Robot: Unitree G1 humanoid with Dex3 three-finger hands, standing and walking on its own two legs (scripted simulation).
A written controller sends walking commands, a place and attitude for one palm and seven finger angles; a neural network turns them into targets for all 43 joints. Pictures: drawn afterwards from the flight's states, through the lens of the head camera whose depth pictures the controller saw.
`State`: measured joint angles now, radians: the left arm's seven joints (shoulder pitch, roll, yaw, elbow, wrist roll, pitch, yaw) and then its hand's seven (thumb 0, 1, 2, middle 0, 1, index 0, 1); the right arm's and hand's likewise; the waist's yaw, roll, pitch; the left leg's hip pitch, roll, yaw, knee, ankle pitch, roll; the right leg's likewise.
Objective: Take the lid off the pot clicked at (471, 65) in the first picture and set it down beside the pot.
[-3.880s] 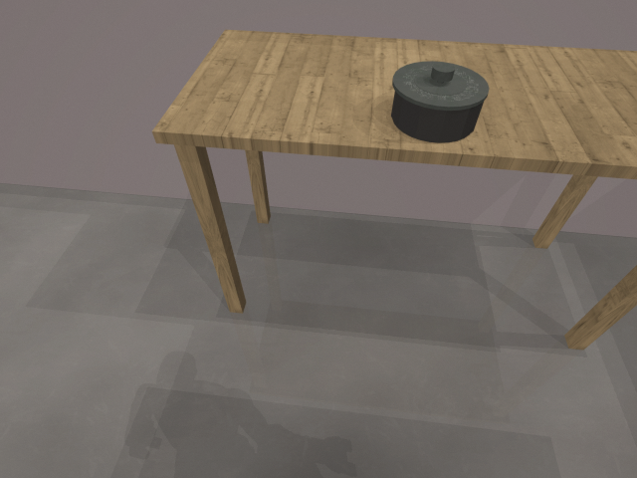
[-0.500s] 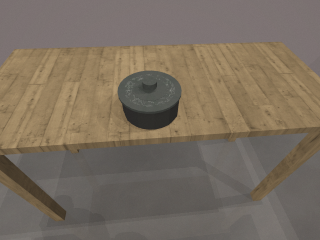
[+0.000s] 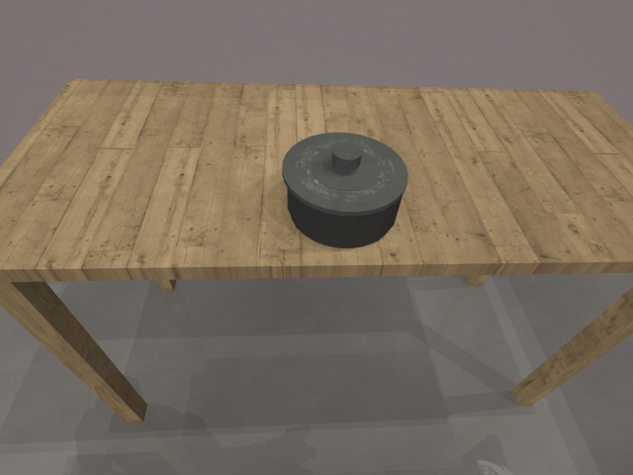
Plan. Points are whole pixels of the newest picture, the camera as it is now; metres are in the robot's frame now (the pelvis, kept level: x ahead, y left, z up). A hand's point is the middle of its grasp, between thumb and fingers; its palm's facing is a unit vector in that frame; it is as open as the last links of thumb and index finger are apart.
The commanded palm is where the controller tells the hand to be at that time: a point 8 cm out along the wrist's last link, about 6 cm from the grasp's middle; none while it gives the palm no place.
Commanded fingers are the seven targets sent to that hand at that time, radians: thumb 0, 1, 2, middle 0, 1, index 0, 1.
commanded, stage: look again from close up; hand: left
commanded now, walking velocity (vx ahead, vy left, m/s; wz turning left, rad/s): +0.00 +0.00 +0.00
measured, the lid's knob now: (346, 156) +0.53 +0.01 +0.13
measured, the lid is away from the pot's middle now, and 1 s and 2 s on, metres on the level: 0.00 0.00 0.00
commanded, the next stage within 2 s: shuffle to correct the standing spot in 1.76 s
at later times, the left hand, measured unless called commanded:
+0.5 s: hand out of the picture +0.01 +0.22 -0.17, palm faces +0.00 -0.98 -0.18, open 7.4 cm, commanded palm none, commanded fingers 0.00 0.90 0.90 -0.20 -0.30 -0.20 -0.30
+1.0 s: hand out of the picture +0.03 +0.20 -0.17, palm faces +0.02 -0.98 -0.18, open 7.4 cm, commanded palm none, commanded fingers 0.00 0.90 0.90 -0.20 -0.30 -0.20 -0.30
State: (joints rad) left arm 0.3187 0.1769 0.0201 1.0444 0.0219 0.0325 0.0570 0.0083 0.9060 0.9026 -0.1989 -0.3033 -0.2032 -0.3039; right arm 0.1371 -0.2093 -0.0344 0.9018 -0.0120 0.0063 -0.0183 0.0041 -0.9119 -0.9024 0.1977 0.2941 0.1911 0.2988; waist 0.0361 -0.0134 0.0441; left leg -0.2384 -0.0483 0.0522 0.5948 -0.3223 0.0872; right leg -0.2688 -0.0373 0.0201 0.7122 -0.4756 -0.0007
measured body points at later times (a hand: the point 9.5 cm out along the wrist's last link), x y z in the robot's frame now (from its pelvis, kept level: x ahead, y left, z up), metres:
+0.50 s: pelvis +0.00 +0.05 +0.01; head +0.01 +0.06 +0.46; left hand +0.01 +0.27 -0.15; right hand +0.00 -0.20 -0.14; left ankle +0.00 +0.07 -0.73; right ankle -0.01 -0.11 -0.73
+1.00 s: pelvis +0.02 +0.03 +0.01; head +0.04 +0.05 +0.46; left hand +0.03 +0.25 -0.16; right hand +0.02 -0.19 -0.14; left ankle +0.00 +0.06 -0.73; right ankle -0.01 -0.11 -0.73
